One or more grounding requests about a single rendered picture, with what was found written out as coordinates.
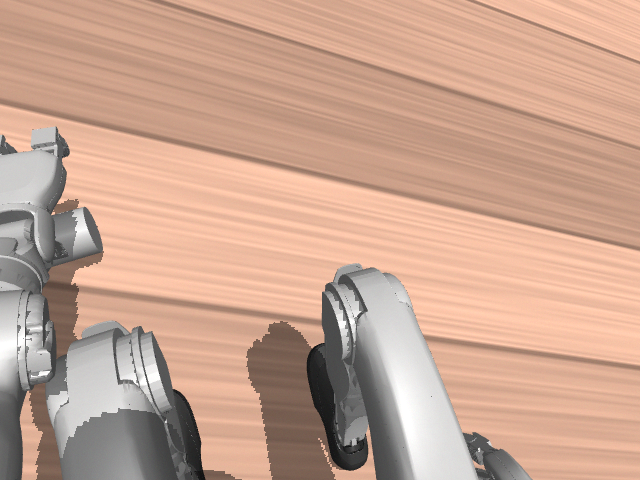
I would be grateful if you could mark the left robot arm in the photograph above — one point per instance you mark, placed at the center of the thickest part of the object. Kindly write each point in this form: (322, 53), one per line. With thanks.
(27, 336)

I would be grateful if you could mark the left robot hand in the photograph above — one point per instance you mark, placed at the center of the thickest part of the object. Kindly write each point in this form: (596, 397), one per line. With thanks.
(35, 177)

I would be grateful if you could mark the left robot foot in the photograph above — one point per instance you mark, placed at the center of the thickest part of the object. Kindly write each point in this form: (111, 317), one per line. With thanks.
(191, 438)

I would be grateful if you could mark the can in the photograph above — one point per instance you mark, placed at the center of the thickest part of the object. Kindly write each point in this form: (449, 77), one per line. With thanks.
(78, 233)

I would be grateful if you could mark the right robot foot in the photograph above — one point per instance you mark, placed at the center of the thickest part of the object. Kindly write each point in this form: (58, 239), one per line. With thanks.
(346, 457)

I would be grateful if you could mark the right robot hand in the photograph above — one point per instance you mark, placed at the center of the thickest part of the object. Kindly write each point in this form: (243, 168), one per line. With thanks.
(499, 464)

